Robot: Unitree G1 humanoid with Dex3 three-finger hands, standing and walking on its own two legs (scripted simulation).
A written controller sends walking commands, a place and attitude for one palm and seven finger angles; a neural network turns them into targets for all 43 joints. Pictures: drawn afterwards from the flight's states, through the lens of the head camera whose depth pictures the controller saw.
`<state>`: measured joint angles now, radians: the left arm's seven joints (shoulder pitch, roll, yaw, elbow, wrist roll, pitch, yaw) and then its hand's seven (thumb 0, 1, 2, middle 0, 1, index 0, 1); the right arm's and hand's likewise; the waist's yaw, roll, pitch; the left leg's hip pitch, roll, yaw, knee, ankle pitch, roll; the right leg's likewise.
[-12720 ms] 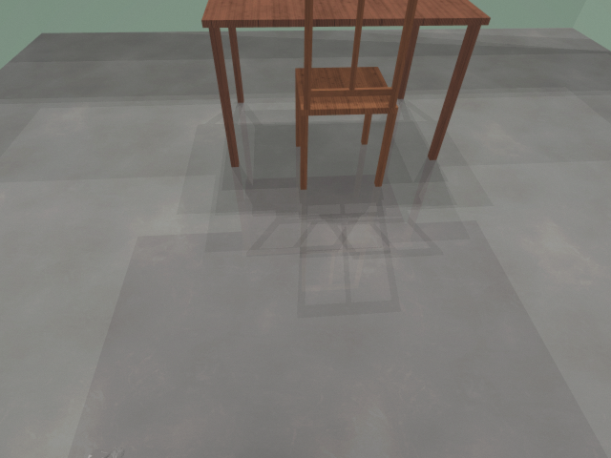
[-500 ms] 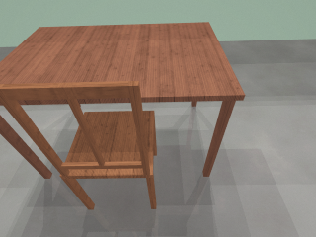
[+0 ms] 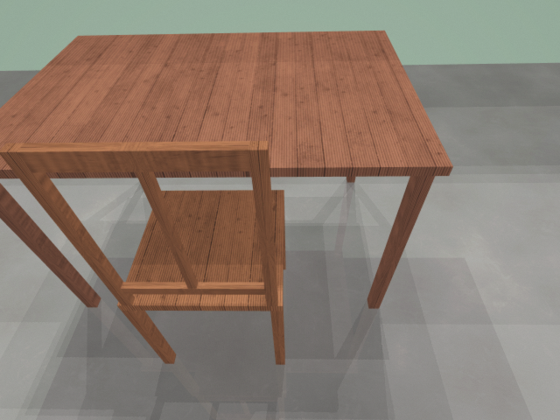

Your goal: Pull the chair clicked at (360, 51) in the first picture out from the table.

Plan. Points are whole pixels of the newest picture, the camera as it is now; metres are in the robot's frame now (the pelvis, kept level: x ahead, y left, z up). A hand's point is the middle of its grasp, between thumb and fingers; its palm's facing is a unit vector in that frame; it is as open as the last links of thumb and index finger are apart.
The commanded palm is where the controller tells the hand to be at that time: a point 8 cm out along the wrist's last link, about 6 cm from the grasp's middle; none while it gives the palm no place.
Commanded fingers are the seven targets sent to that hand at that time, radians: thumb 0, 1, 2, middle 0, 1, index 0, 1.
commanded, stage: look again from close up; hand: left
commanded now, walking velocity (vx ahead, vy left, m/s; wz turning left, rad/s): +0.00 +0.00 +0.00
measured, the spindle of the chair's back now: (173, 238) +0.45 +0.25 -0.05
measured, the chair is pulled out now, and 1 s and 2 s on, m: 0.00 0.00 0.00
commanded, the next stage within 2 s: raise the hand toward the chair's back in 0.20 s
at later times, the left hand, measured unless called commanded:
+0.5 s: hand (164, 391) +0.17 +0.18 -0.04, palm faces +0.26 -0.96 -0.14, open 7.6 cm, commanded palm +0.10 +0.21 -0.07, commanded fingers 0.00 0.64 0.79 -0.17 -0.26 -0.17 -0.26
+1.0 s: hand (175, 399) +0.16 +0.16 -0.04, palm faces -0.01 -1.00 -0.09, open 11.7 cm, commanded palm +0.13 +0.23 -0.05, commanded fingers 0.00 0.06 0.54 -0.12 -0.17 -0.12 -0.17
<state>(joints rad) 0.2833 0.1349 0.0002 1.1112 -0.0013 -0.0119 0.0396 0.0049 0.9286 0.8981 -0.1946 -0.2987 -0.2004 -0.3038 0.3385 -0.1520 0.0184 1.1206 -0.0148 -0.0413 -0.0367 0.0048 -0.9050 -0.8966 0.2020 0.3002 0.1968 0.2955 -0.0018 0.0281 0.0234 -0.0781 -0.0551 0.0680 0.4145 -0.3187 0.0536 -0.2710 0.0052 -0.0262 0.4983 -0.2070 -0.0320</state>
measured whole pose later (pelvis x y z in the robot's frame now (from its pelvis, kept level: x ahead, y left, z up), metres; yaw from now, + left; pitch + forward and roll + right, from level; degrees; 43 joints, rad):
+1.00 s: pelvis -0.04 -0.02 -0.11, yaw +5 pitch +17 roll -2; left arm 0.35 0.23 0.10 -0.03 -0.25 -0.56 -0.31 0.01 0.28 0.64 -0.13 -0.20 -0.13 -0.21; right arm 0.14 -0.20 0.05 0.53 0.01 -0.23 -0.01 0.01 -0.90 -0.90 0.20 0.30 0.20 0.30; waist 0.04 0.03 -0.13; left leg -0.95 -0.02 -0.04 1.28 -0.63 0.02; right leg -1.04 -0.02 -0.16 1.18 -0.44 -0.08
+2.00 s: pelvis -0.02 +0.01 -0.08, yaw +4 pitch +17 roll -3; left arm 0.25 0.29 0.23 0.11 -0.29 -0.37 -0.31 -0.01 -0.50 0.30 -0.06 -0.08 -0.06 -0.08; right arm 0.26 -0.26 0.03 0.52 0.03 -0.20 -0.03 0.01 -0.90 -0.90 0.21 0.30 0.20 0.30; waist -0.02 0.03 -0.14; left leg -0.81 -0.03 -0.01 1.11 -0.59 0.06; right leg -0.90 -0.01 -0.13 1.01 -0.40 -0.03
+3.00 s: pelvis -0.02 -0.01 -0.08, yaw +4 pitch +19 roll -2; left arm 0.11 0.30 0.27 0.28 -0.30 -0.42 -0.34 -0.02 -0.50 0.30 -0.06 -0.08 -0.06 -0.08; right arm 0.24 -0.27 0.03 0.55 0.03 -0.20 -0.03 0.01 -0.90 -0.90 0.21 0.30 0.20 0.30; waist -0.03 0.02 -0.14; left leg -0.87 -0.03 -0.01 1.13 -0.59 0.04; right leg -0.97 -0.01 -0.12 1.04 -0.40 -0.05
